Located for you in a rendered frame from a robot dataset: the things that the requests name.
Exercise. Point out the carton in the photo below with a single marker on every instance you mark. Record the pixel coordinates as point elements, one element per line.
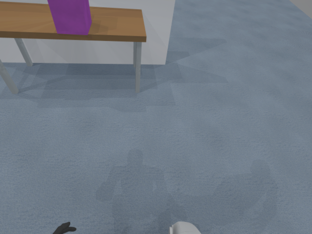
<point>71,16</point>

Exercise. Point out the right robot thigh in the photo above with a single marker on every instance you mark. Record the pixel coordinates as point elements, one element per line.
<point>183,228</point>

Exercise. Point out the table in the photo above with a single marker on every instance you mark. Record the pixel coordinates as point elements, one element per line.
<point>20,20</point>

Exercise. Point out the robot left hand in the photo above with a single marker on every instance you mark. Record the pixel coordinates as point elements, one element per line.
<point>64,228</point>

